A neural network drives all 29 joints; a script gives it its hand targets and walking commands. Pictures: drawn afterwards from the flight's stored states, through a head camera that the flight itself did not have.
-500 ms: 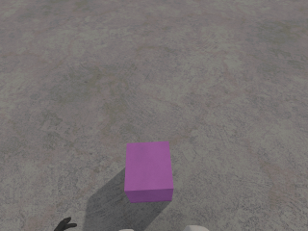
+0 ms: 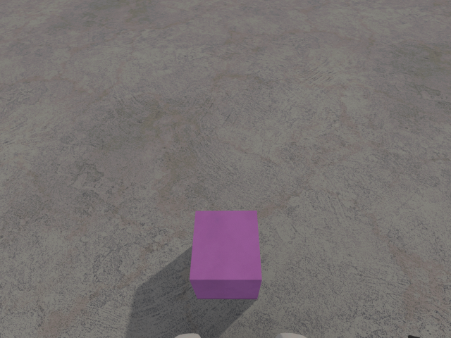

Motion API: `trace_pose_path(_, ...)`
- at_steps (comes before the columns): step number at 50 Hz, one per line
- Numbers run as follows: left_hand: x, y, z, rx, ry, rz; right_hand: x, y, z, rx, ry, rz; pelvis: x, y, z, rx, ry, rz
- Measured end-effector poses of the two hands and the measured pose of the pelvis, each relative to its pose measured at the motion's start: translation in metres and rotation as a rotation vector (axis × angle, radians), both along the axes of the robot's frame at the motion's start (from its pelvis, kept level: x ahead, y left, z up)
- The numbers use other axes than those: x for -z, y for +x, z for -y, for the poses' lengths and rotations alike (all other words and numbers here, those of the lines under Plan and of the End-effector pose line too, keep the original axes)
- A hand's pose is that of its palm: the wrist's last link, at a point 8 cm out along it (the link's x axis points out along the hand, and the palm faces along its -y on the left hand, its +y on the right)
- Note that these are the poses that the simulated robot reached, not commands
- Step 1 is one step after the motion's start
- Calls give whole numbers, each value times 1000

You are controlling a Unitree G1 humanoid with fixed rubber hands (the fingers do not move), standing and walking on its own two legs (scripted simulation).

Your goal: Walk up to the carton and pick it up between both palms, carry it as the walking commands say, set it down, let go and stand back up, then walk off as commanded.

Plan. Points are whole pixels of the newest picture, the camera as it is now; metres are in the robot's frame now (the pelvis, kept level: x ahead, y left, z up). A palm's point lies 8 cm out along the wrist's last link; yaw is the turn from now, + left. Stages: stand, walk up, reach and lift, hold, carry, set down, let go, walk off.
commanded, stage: walk up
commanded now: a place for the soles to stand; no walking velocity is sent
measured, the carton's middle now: (226, 255) +0.50 +0.04 -0.62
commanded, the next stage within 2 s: none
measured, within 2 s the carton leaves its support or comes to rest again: neither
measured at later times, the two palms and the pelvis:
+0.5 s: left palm out of the picture +0.10 +0.37 -0.09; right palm out of the picture +0.12 -0.22 -0.08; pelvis +0.01 +0.07 +0.02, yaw -1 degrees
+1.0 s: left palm out of the picture +0.10 +0.35 -0.08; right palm out of the picture +0.11 -0.25 -0.09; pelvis +0.03 +0.05 +0.03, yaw -1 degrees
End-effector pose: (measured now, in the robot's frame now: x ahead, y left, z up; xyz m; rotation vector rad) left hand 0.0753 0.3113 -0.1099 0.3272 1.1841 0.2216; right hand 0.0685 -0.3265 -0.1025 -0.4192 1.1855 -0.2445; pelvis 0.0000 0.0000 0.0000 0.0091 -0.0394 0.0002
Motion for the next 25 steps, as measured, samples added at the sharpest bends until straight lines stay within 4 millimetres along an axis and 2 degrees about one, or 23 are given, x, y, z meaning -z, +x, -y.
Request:
trace_pose_path(4, -4, -11, -7, -7, 5, -10, 4, 2, -16, 2, 34, -23, -4, 3, -14, -12, -12, 4)
trace_pose_path(8, -9, -14, -23, -14, 11, -31, 4, 8, -41, 1, 70, -31, -9, 7, -32, -13, -5, 3)
trace_pose_path(16, -16, 8, -56, -26, 25, 23, -2, 28, -88, -16, 121, -4, -17, 10, -54, -1, -21, 0)
trace_pose_path(20, -18, 18, -63, -9, 25, 41, -10, 41, -100, -14, 127, 40, -19, 12, -61, 10, -21, 4)
trace_pose_path(25, -19, 22, -62, 14, 13, 31, -18, 52, -104, -7, 127, 84, -23, 12, -66, 19, -18, 4)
